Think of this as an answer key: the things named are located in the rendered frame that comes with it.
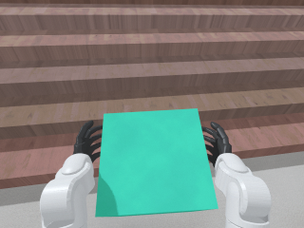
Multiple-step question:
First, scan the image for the carton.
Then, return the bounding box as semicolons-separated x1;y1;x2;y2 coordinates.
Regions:
95;108;219;218

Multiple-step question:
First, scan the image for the robot right hand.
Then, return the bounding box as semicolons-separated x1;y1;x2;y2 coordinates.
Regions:
201;122;232;167

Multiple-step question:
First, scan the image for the robot left hand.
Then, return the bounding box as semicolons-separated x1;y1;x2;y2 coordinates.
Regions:
72;120;103;163

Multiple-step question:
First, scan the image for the right robot forearm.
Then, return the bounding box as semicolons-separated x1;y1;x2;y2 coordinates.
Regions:
214;153;272;228

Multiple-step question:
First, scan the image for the left robot forearm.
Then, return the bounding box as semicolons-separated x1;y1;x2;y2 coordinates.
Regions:
40;153;95;228

